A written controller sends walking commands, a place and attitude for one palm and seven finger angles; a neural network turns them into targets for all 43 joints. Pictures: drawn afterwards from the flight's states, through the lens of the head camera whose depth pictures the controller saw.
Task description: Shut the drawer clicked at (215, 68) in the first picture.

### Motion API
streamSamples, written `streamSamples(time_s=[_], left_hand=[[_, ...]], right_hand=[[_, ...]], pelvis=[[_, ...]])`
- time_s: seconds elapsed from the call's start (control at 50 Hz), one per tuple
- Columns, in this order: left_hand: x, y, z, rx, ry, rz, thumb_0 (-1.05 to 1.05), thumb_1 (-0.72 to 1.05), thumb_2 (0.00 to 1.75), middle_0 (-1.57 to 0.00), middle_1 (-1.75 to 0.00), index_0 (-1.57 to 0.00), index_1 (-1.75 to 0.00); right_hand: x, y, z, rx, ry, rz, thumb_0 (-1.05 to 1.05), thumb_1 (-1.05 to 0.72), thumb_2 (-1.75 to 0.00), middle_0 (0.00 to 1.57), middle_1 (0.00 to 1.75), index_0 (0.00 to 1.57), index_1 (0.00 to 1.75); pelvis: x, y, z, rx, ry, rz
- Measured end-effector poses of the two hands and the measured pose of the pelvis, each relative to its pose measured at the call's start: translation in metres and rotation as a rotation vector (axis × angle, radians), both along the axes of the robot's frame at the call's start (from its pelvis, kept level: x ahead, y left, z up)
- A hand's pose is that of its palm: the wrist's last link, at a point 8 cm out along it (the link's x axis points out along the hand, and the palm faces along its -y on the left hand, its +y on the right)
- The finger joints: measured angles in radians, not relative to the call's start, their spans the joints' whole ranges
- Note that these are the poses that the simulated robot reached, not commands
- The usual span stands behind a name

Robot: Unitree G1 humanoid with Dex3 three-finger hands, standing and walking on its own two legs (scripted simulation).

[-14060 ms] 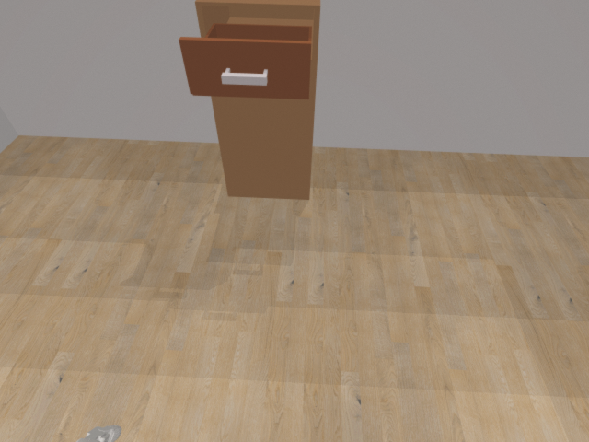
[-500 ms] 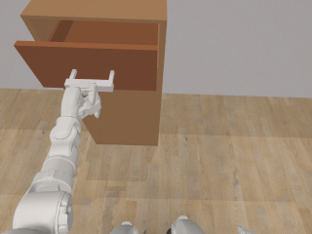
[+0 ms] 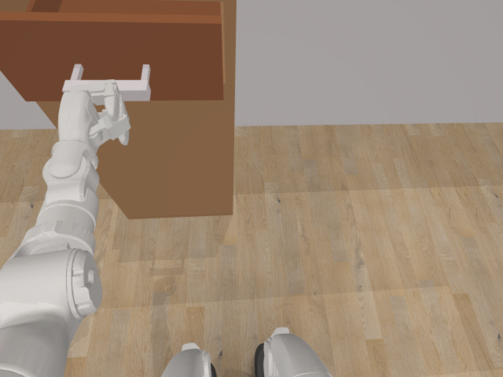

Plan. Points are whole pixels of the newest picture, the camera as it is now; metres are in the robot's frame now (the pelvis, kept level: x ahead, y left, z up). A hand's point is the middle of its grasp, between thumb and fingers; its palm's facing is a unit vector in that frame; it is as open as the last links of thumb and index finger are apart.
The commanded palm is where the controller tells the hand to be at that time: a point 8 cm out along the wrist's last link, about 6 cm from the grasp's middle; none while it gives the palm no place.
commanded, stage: push the drawer shut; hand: left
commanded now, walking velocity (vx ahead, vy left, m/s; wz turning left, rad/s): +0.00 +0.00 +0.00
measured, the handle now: (110, 80) +0.58 +0.18 +0.08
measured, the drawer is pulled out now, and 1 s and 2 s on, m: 0.05 0.00 0.00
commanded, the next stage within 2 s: pull the fist back off the drawer in 0.70 s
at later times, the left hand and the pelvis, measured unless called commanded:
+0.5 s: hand (128, 93) +0.56 +0.15 +0.08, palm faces -0.03 -1.00 -0.03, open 3.1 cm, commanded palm +0.55 +0.20 +0.08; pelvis +0.01 +0.02 -0.01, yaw +0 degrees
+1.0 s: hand (121, 91) +0.56 +0.16 +0.07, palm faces -0.02 -1.00 -0.05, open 3.0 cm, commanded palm +0.56 +0.19 +0.08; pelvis -0.01 +0.02 -0.02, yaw +0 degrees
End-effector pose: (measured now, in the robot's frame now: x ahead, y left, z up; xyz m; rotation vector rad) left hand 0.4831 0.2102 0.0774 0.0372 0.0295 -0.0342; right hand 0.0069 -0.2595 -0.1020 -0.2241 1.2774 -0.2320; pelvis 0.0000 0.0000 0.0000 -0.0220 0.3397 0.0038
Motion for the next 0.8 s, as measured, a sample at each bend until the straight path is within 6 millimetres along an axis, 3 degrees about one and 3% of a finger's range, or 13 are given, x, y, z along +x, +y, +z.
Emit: streamSamples(time_s=[0.44, 0.58, 0.8], left_hand=[[0.051, -0.003, 0.001, -0.008, 0.002, 0.013, 0.02, 0.81, 0.91, -1.4, -1.6, -1.4, -1.6], [0.053, 0.0, -0.001, -0.003, 0.011, 0.015, -0.02, 0.75, 0.94, -1.4, -1.6, -1.4, -1.6], [0.056, 0.006, -0.002, 0.012, 0.01, 0.027, -0.04, 0.65, 0.97, -1.4, -1.6, -1.4, -1.6]], right_hand=[[-0.029, 0.02, 0.002, 0.006, 0.144, -0.041, 0.01, -0.91, -0.9, 0.21, 0.3, 0.2, 0.3], [-0.034, 0.025, 0.002, 0.012, 0.181, -0.032, 0.0, -0.91, -0.9, 0.21, 0.3, 0.2, 0.3], [-0.047, 0.021, 0.001, -0.026, 0.192, -0.005, 0.0, -0.91, -0.9, 0.21, 0.3, 0.2, 0.3]], pelvis=[[0.012, 0.014, -0.005, -0.022, 0.067, -0.002], [0.012, 0.016, -0.007, -0.03, 0.074, 0.01], [-0.003, 0.015, -0.014, -0.045, 0.096, 0.036]])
